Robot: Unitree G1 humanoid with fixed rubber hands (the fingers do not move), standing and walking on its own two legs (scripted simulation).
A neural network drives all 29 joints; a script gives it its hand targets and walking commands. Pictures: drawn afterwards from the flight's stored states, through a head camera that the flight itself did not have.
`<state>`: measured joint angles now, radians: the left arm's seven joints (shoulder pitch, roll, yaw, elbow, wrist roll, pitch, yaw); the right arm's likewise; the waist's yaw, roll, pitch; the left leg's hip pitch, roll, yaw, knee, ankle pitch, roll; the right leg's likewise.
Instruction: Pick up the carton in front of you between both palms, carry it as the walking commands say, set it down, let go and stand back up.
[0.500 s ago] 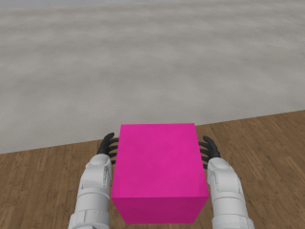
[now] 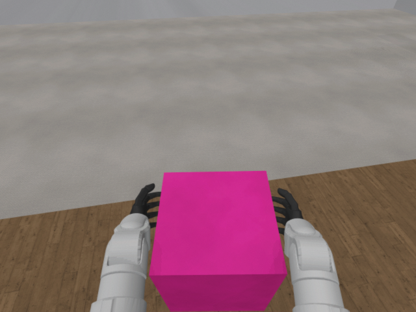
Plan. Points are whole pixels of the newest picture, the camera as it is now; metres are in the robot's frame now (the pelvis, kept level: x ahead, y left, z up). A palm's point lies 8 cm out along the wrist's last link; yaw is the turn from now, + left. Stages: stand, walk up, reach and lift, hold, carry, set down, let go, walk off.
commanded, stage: hold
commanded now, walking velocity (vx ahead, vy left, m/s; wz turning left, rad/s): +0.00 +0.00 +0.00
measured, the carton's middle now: (216, 244) +0.28 +0.00 -0.03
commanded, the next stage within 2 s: carry in 1.28 s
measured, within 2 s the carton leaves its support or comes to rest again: neither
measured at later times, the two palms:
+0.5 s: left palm (139, 222) +0.28 +0.15 +0.05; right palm (294, 226) +0.28 -0.15 +0.05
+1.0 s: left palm (139, 222) +0.28 +0.15 +0.05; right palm (293, 227) +0.28 -0.15 +0.05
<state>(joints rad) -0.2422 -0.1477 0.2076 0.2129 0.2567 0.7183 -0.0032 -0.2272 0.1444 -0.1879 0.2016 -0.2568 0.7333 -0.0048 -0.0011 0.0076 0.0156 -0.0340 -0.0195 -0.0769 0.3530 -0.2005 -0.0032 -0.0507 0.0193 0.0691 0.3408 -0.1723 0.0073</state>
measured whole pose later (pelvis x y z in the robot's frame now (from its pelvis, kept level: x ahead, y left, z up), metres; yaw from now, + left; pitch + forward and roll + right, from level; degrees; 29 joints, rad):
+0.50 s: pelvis -0.01 +0.00 +0.00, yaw +0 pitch -8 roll +0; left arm -0.31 -0.16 0.27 0.26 0.29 0.74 -0.02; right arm -0.30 0.16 -0.24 0.25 -0.29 0.76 0.01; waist 0.00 0.01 0.04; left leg -0.04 -0.02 -0.08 0.38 -0.20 -0.01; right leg -0.06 0.02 0.07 0.37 -0.18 0.00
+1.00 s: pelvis +0.00 +0.00 +0.00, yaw +0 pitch -8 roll +0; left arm -0.25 -0.15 0.21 0.21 0.27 0.76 -0.01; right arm -0.24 0.15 -0.19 0.19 -0.27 0.77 0.00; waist 0.00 0.01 0.03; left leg -0.02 -0.02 -0.08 0.36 -0.20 0.00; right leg -0.04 0.02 0.07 0.35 -0.17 0.01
